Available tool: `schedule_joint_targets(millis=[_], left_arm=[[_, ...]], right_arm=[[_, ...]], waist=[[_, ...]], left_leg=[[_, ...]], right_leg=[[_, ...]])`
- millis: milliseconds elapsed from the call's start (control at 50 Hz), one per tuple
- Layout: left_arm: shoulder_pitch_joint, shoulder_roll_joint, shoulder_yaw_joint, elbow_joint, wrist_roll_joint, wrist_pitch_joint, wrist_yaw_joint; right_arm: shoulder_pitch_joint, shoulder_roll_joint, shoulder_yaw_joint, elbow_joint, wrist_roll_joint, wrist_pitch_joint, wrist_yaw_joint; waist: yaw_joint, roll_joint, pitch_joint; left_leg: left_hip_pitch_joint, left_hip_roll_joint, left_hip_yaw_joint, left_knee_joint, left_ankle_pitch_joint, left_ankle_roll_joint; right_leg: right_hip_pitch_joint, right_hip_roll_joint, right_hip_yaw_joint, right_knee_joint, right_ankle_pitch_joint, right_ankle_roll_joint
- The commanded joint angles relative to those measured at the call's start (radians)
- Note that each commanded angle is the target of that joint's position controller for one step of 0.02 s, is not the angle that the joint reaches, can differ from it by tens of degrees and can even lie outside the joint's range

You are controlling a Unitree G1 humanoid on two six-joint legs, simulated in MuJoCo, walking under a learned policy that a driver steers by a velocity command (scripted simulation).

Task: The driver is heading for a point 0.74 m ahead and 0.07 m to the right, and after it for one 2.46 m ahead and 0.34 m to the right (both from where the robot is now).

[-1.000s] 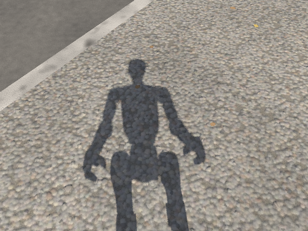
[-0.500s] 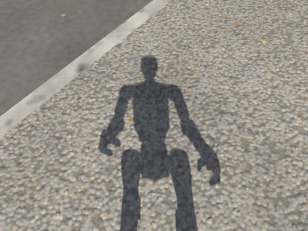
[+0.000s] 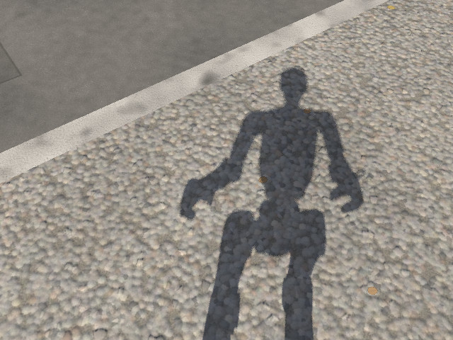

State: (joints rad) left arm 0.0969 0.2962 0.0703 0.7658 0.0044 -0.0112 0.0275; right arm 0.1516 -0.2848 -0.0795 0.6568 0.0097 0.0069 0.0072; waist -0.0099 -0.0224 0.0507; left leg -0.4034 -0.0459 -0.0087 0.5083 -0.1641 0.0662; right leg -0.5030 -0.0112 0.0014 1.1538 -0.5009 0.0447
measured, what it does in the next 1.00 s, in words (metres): steps on the spot: right foot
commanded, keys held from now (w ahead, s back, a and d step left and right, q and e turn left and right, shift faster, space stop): no key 0.70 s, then w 0.26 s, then w+e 0.04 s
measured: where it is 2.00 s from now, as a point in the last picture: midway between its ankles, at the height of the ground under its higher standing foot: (243, 277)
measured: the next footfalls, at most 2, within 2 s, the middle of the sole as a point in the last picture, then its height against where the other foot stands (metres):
right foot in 0.28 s outside the picture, level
right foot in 1.42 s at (273, 323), level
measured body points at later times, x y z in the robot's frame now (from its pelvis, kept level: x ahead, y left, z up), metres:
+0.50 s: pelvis +0.02 -0.04 +0.00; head +0.03 -0.05 +0.45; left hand +0.11 +0.22 -0.11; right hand +0.19 -0.28 -0.11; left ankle +0.05 +0.09 -0.73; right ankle +0.02 -0.16 -0.73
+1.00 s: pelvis +0.09 -0.01 -0.01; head +0.10 +0.01 +0.44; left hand +0.12 +0.26 -0.14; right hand +0.21 -0.26 -0.11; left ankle +0.07 +0.08 -0.73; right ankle +0.02 -0.15 -0.70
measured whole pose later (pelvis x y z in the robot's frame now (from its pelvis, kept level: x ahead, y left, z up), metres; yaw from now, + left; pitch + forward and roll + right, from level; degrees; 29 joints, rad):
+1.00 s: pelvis +0.09 -0.01 -0.01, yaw +6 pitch +0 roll +0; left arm 0.33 0.26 0.05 0.85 -0.03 -0.05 0.01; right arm 0.30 -0.23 -0.07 0.77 0.01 -0.10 0.01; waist 0.00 -0.04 0.00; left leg -0.26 -0.03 0.03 0.58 -0.33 0.05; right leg -0.27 -0.01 0.05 0.87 -0.47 -0.02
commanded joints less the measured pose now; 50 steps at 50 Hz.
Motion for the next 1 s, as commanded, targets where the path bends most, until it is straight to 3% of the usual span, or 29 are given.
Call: schedule_joint_targets(millis=[20, 100, 200, 260, 280, 300, 320, 340, 360, 400, 460, 500, 600, 700, 720, 760, 780, 820, 840, 860, 880, 920, 940, 960, 980, 1000], left_arm=[[0.047, 0.077, 0.022, -0.057, 0.002, 0.003, 0.01], [0.05, 0.046, 0.007, -0.047, -0.004, 0.012, 0.014], [0.031, 0.061, 0.01, -0.058, -0.009, 0.011, 0.001], [0.089, 0.035, 0.005, -0.04, -0.002, -0.004, -0.016], [0.104, 0.054, 0.006, -0.039, 0.015, -0.009, -0.02], [0.121, 0.122, 0.016, -0.05, 0.035, -0.011, -0.017], [0.069, 0.136, 0.017, -0.036, 0.038, -0.01, -0.019], [-0.011, 0.076, 0.001, -0.071, 0.037, -0.018, -0.02], [-0.02, 0.058, -0.003, -0.07, 0.029, -0.024, -0.018], [0.016, 0.074, -0.002, -0.055, 0.013, -0.034, -0.017], [0.082, 0.048, -0.014, -0.038, 0.018, -0.031, -0.013], [0.088, 0.048, -0.016, -0.04, 0.015, -0.028, -0.01], [0.112, 0.035, -0.02, -0.034, 0.009, -0.027, -0.007], [0.116, 0.019, -0.024, -0.022, 0.007, -0.025, -0.014], [0.135, 0.014, -0.024, -0.01, 0.007, -0.023, -0.015], [0.148, 0.047, -0.013, -0.002, -0.006, -0.018, -0.013], [0.158, 0.06, -0.009, -0.003, -0.012, -0.019, -0.01], [0.204, 0.104, 0.004, 0.008, -0.02, -0.035, -0.006], [0.203, 0.126, 0.011, 0.012, -0.024, -0.041, -0.005], [0.199, 0.126, 0.013, 0.015, -0.026, -0.047, -0.005], [0.183, 0.118, 0.01, 0.013, -0.027, -0.05, -0.009], [0.121, 0.095, 0.003, 0.001, -0.035, -0.047, -0.021], [0.081, 0.057, -0.008, -0.016, -0.032, -0.052, -0.022], [0.057, 0.01, -0.021, -0.057, -0.029, -0.071, -0.019], [0.048, 0.049, -0.012, -0.072, -0.035, -0.087, -0.015], [0.082, 0.08, 0.001, -0.056, -0.057, -0.091, -0.02]], right_arm=[[-0.026, -0.142, -0.038, -0.085, -0.007, -0.003, -0.017], [-0.009, -0.15, -0.038, -0.081, -0.011, 0.0, -0.033], [-0.011, -0.133, -0.021, -0.073, -0.022, 0.008, -0.028], [-0.021, -0.098, 0.0, -0.063, -0.014, 0.012, -0.027], [0.017, -0.074, 0.009, -0.05, -0.016, 0.008, -0.027], [0.05, -0.04, 0.018, -0.051, -0.031, 0.001, -0.026], [0.037, -0.047, 0.012, -0.077, -0.024, -0.007, -0.023], [0.011, -0.092, 0.002, -0.063, -0.03, -0.01, -0.025], [-0.014, -0.091, -0.003, -0.059, -0.029, -0.009, -0.025], [-0.025, -0.056, 0.004, -0.051, -0.039, 0.004, -0.025], [0.007, -0.049, 0.005, -0.032, -0.028, 0.006, -0.02], [0.002, -0.048, 0.003, -0.021, -0.026, -0.001, -0.019], [0.017, -0.035, 0.005, 0.003, -0.025, -0.017, -0.022], [0.031, -0.033, 0.005, 0.02, -0.022, -0.016, -0.03], [0.051, -0.026, 0.007, 0.033, -0.022, -0.014, -0.032], [0.066, -0.041, 0.0, 0.041, -0.011, -0.013, -0.036], [0.06, -0.041, 0.0, 0.036, -0.005, -0.021, -0.035], [0.02, -0.01, 0.006, 0.016, 0.014, -0.058, -0.026], [-0.009, -0.008, 0.008, 0.006, 0.019, -0.076, -0.021], [-0.019, -0.01, 0.007, 0.002, 0.019, -0.09, -0.015], [0.0, -0.006, 0.007, 0.009, 0.019, -0.1, -0.007], [0.141, -0.015, -0.005, 0.072, 0.014, -0.107, 0.003], [0.241, -0.069, -0.027, 0.101, 0.009, -0.108, 0.001], [0.358, -0.177, -0.058, 0.125, 0.006, -0.109, 0.003], [0.41, -0.165, -0.05, 0.122, -0.004, -0.116, 0.01], [0.355, -0.108, -0.03, 0.114, -0.014, -0.121, 0.006]], waist=[[0.037, 0.108, -0.201], [0.015, 0.138, -0.223], [-0.014, 0.182, -0.172], [0.027, 0.165, -0.152], [0.021, 0.128, -0.154], [-0.013, -0.031, -0.16], [-0.057, -0.219, -0.109], [-0.043, -0.184, -0.085], [-0.037, -0.161, -0.083], [-0.018, -0.145, -0.073], [-0.005, -0.083, -0.054], [0.005, -0.025, -0.03], [0.019, 0.054, -0.073], [0.017, 0.054, -0.08], [0.017, 0.046, -0.099], [0.019, -0.007, -0.04], [0.025, -0.037, 0.01], [0.04, -0.123, 0.072], [0.045, -0.139, 0.111], [0.044, -0.135, 0.118], [0.028, -0.134, 0.102], [-0.045, -0.115, 0.033], [-0.089, -0.043, -0.005], [-0.108, 0.231, -0.049], [-0.13, 0.288, -0.074], [-0.085, 0.175, -0.031]], left_leg=[[0.224, 0.239, -0.28, -0.152, 0.437, 0.197], [0.184, 0.227, -0.259, -0.155, 0.322, 0.188], [0.128, 0.228, -0.318, -0.17, 0.031, 0.167], [0.086, 0.189, -0.311, -0.12, -0.029, 0.109], [0.046, 0.152, -0.288, -0.086, -0.078, 0.057], [-0.021, 0.063, -0.2, 0.062, -0.188, -0.006], [-0.009, 0.0, -0.085, 0.072, -0.261, -0.045], [0.073, 0.033, -0.083, 0.104, -0.226, -0.067], [0.101, 0.029, -0.07, 0.08, -0.15, -0.068], [0.153, 0.041, -0.078, 0.02, -0.035, -0.072], [0.19, 0.056, -0.1, -0.004, -0.014, -0.049], [0.155, 0.06, -0.109, -0.018, -0.021, -0.04], [0.163, 0.073, -0.127, -0.02, 0.066, -0.042], [0.178, 0.078, -0.134, -0.011, 0.094, -0.038], [0.187, 0.066, -0.122, -0.009, 0.001, -0.035], [0.11, 0.018, -0.072, 0.036, -0.328, -0.023], [0.036, 0.009, -0.054, 0.066, -0.404, -0.019], [-0.089, 0.002, 0.021, 0.204, -0.301, -0.021], [-0.126, 0.032, 0.019, 0.23, -0.25, -0.014], [-0.129, 0.054, 0.006, 0.226, -0.244, -0.001], [-0.086, 0.057, 0.016, 0.171, -0.255, 0.013], [0.23, 0.025, 0.038, 0.014, -0.139, 0.028], [0.368, 0.08, -0.077, -0.042, -0.14, 0.052], [0.528, 0.264, -0.435, -0.189, -0.223, 0.159], [0.605, 0.412, -0.715, -0.298, -0.183, 0.259], [0.588, 0.425, -0.633, -0.27, -0.148, 0.244]], right_leg=[[-0.064, -0.006, 0.05, -0.077, 0.069, 0.016], [0.033, -0.006, 0.045, -0.248, 0.122, 0.031], [0.116, -0.007, 0.032, -0.4, 0.129, 0.009], [0.27, 0.01, -0.006, -0.683, 0.279, -0.034], [0.345, -0.037, 0.038, -0.735, 0.348, -0.058], [0.394, -0.196, 0.201, -0.778, 0.469, -0.117], [0.243, -0.29, 0.319, -0.834, 0.42, -0.229], [0.169, -0.27, 0.305, -0.862, 0.341, -0.238], [0.175, -0.214, 0.253, -0.843, 0.285, -0.194], [0.182, -0.157, 0.19, -0.816, 0.236, -0.135], [0.151, -0.097, 0.126, -0.806, 0.128, -0.092], [0.171, -0.073, 0.097, -0.775, 0.125, -0.084], [0.225, -0.048, 0.06, -0.711, 0.235, -0.085], [0.231, -0.036, 0.045, -0.695, 0.273, -0.081], [0.235, -0.029, 0.039, -0.706, 0.183, -0.084], [0.197, -0.037, 0.075, -0.742, -0.091, -0.128], [0.191, -0.074, 0.138, -0.784, -0.208, -0.163], [0.249, -0.227, 0.353, -0.909, -0.329, -0.251], [0.251, -0.292, 0.439, -0.94, -0.307, -0.288], [0.257, -0.31, 0.451, -0.938, -0.232, -0.298], [0.265, -0.295, 0.408, -0.919, -0.148, -0.284], [0.145, -0.194, 0.248, -0.831, 0.013, -0.214], [0.061, -0.112, 0.136, -0.669, 0.153, -0.157], [-0.121, 0.04, -0.039, -0.308, 0.187, -0.072], [-0.287, 0.059, 0.059, -0.065, -0.046, -0.064], [-0.357, 0.011, 0.132, 0.053, -0.027, -0.093]])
